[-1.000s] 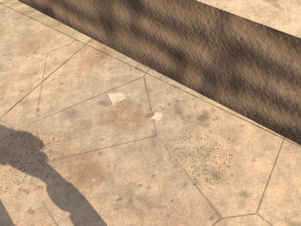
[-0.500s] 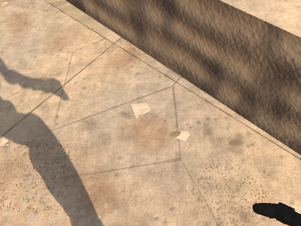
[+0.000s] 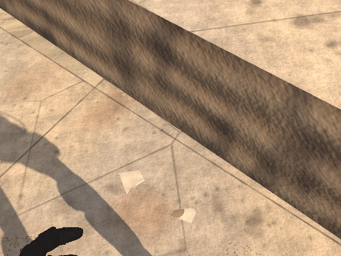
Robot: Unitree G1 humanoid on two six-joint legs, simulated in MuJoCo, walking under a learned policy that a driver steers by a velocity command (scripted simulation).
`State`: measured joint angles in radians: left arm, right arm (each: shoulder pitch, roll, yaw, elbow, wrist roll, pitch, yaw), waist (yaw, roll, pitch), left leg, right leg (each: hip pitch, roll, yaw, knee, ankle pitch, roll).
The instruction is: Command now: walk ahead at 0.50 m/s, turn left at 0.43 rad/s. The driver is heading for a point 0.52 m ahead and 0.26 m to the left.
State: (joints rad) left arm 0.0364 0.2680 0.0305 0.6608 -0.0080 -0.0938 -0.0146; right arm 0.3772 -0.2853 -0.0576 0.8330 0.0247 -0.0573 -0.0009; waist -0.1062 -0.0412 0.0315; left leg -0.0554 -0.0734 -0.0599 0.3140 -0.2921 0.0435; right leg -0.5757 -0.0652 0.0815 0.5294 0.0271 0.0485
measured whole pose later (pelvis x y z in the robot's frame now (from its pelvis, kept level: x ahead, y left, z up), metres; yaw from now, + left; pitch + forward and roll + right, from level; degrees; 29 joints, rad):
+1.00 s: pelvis +0.49 +0.13 +0.00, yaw +31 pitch +1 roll +1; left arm 0.07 0.28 0.03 0.73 0.02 -0.09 -0.03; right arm 0.28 -0.29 -0.05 0.74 0.00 -0.02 -0.02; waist -0.06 -0.05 0.04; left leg -0.11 -0.13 -0.10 0.42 -0.32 0.09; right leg -0.53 -0.02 0.04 0.53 0.04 0.02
